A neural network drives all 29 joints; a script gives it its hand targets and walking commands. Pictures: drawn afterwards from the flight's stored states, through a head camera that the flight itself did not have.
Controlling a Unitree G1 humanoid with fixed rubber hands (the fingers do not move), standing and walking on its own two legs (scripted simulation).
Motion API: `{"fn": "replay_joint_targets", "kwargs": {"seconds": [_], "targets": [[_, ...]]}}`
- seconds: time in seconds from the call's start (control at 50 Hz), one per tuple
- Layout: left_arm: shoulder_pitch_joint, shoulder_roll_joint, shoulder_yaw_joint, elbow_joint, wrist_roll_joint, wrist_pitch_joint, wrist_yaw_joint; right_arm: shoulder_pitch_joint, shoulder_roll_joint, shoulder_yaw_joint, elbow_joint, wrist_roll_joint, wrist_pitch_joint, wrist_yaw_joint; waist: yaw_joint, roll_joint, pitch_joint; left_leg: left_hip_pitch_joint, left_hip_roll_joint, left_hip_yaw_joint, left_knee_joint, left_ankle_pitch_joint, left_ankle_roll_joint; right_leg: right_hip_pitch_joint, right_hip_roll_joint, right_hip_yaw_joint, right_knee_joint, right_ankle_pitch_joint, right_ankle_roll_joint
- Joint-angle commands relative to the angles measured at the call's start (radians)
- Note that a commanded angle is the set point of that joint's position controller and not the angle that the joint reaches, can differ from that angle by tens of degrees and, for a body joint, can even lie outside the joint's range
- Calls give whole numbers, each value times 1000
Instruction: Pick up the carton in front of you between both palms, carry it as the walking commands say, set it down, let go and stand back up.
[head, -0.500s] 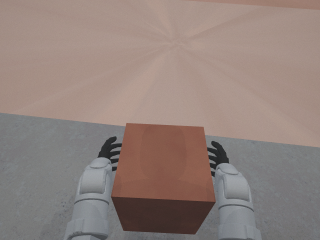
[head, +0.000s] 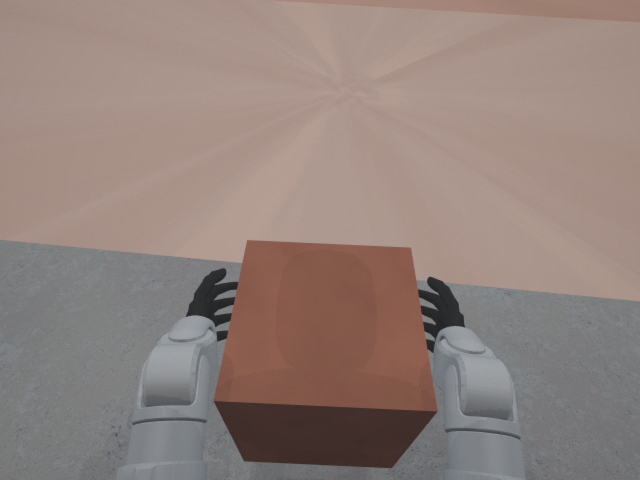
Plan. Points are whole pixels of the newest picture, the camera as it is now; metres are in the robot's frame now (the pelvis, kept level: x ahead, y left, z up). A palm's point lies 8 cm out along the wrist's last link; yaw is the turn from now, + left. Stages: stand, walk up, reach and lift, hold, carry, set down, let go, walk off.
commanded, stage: carry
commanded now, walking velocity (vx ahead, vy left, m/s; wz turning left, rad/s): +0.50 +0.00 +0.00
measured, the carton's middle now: (323, 360) +0.29 +0.00 +0.01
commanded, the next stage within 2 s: none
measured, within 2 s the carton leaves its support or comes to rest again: neither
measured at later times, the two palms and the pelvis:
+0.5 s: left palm (248, 213) +0.50 +0.13 +0.09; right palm (429, 214) +0.52 -0.17 +0.09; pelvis +0.24 -0.03 +0.00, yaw +4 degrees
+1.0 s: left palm (260, 135) +0.84 +0.16 +0.06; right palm (389, 143) +0.82 -0.14 +0.06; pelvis +0.57 +0.03 +0.00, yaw -2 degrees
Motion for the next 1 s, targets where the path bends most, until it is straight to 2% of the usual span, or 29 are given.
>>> {"fn": "replay_joint_targets", "kwargs": {"seconds": [0.0, 0.04, 0.06, 0.1, 0.12, 0.14, 0.16, 0.18, 0.2, 0.24, 0.32, 0.34, 0.36, 0.38, 0.4, 0.42, 0.44, 0.48, 0.54, 0.64, 0.72, 0.78, 0.82, 0.84, 0.86, 0.88, 0.9, 0.94, 0.98], "targets": [[-543, -839, -710, -99, -356, 78, -203, -530, 819, 708, -110, 356, 86, 215, -5, 2, -51, -90, 112, -83, -68, -196, 68, -10, -102, 73, -125, -148, -50], [-490, -821, -719, -136, -377, 130, -189, -516, 833, 738, -166, 405, 147, 211, 10, -207, -77, -279, 29, 84, 185, -65, 21, 184, -214, 254, -191, 28, -123], [-454, -823, -718, -152, -377, 152, -180, -509, 841, 750, -192, 433, 173, 213, 15, -252, -54, -378, 4, 136, 159, -115, 7, 257, -265, 322, -200, 181, -169], [-454, -831, -732, -237, -389, 191, -167, -503, 873, 771, -238, 488, 209, 220, 10, -165, -68, -295, -10, 163, 6, -102, 9, 254, -252, 256, -112, 393, -174], [-445, -846, -741, -272, -400, 209, -163, -472, 881, 769, -251, 501, 224, 220, -8, -104, -119, -63, -4, 146, -90, -41, 19, 123, -211, 145, -26, 378, -129], [-457, -856, -756, -328, -420, 229, -166, -434, 884, 763, -260, 493, 231, 215, -29, 54, -151, 178, 72, -5, -170, 21, 69, -59, -107, -58, 195, 465, -47], [-483, -868, -774, -379, -448, 249, -174, -381, 865, 744, -267, 468, 237, 208, -40, 304, -175, 455, 248, -265, -163, 396, 149, -378, -34, -171, 433, 317, 27], [-480, -875, -784, -382, -463, 260, -185, -356, 871, 740, -289, 456, 248, 199, -35, 355, -123, 596, 339, -386, -208, 714, 225, -637, 16, -159, 480, -156, 33], [-480, -884, -788, -391, -477, 264, -195, -377, 867, 748, -354, 449, 257, 191, -47, 215, -91, 648, 366, -376, -181, 792, 252, -717, -20, -111, 462, -277, 13], [-426, -880, -773, -401, -482, 272, -197, -398, 896, 763, -434, 465, 278, 186, -50, 77, -101, 642, 364, -273, -189, 693, 200, -691, -54, -91, 312, -288, -10], [-343, -851, -740, -410, -450, 290, -171, -396, 833, 769, -475, 502, 314, 199, -6, 171, -148, 298, 216, 83, -158, 713, 80, -120, 63, -258, -45, 131, -13], [-326, -842, -730, -406, -437, 295, -165, -379, 817, 768, -472, 508, 323, 204, 12, 148, -193, 182, 187, 168, -54, 748, 53, 125, 101, -325, -103, 223, -19], [-324, -830, -721, -401, -428, 300, -161, -374, 800, 766, -474, 510, 329, 208, 20, 111, -251, 53, 155, 216, 84, 644, 29, 351, 82, -313, -100, 205, -29], [-307, -820, -711, -395, -421, 307, -159, -404, 777, 761, -480, 508, 337, 214, 49, -12, -275, -107, 112, 219, 310, 345, 9, 490, -78, -91, -153, 14, -44], [-339, -810, -695, -375, -402, 310, -156, -453, 774, 766, -488, 517, 350, 221, 23, -265, -230, -346, -22, 182, 553, -98, -23, 488, -360, 485, -354, -42, -161], [-382, -817, -696, -389, -410, 320, -154, -476, 778, 766, -463, 524, 359, 224, 20, -183, -202, -417, 33, 41, 697, -153, 15, 465, -439, 576, -382, -7, -242], [-412, -839, -705, -393, -422, 328, -156, -476, 793, 757, -442, 526, 363, 228, 18, -112, -168, -455, 77, 21, 745, -128, 44, 417, -426, 495, -361, 84, -249], [-442, -884, -735, -395, -441, 332, -167, -454, 831, 749, -402, 506, 359, 226, 17, 5, -145, -440, 131, 15, 654, -10, 51, 343, -358, 300, -358, 239, -201], [-440, -915, -762, -391, -478, 328, -191, -392, 894, 737, -352, 460, 339, 211, 17, -66, -149, -394, 108, 74, 470, 57, 28, 337, -291, 118, -377, 360, -141], [-413, -896, -765, -377, -499, 321, -225, -332, 919, 730, -323, 401, 312, 185, 18, -118, -78, -449, 63, 171, 233, 174, 4, 381, -232, -31, -376, 529, -128], [-384, -878, -751, -367, -485, 315, -229, -350, 914, 750, -351, 416, 311, 184, 21, -149, 3, -376, 33, 242, 47, 263, 21, 352, -202, -117, -375, 621, -124], [-366, -876, -745, -373, -468, 311, -221, -368, 911, 769, -380, 447, 313, 193, 16, -169, -2, -222, 2, 285, -29, 327, 48, 352, -201, -170, -308, 821, -105], [-357, -874, -746, -387, -459, 310, -217, -351, 910, 773, -378, 460, 310, 201, -4, -173, -96, 38, -66, 345, -81, 285, 55, 321, -173, -246, -81, 956, -68], [-359, -873, -748, -392, -454, 308, -217, -350, 907, 772, -378, 463, 307, 206, -26, -126, -157, 228, -47, 320, -96, 217, 57, 217, -142, -259, 107, 840, -46], [-367, -868, -754, -390, -449, 309, -217, -333, 906, 768, -367, 458, 307, 210, -44, 12, -224, 381, 173, -7, -155, -12, 102, 45, -101, -240, 365, 554, -24], [-375, -879, -772, -413, -453, 310, -217, -325, 907, 763, -338, 457, 293, 218, -34, 318, -296, 571, 418, -494, -305, -42, 264, -271, 49, -154, 666, 18, 8], [-379, -890, -769, -394, -447, 301, -216, -329, 935, 771, -351, 479, 290, 222, -27, 219, -261, 537, 424, -480, -334, 118, 271, -356, 10, -35, 800, -78, -17], [-376, -945, -773, -385, -452, 276, -216, -363, 980, 792, -383, 498, 273, 227, -22, 49, -230, 412, 362, -252, -292, 336, 205, -358, -79, 5, 757, 2, -54], [-342, -978, -778, -369, -442, 254, -209, -369, 1002, 805, -399, 505, 260, 230, -10, 46, -216, 329, 316, -112, -316, 343, 142, -317, -109, -6, 607, 73, -51]]}}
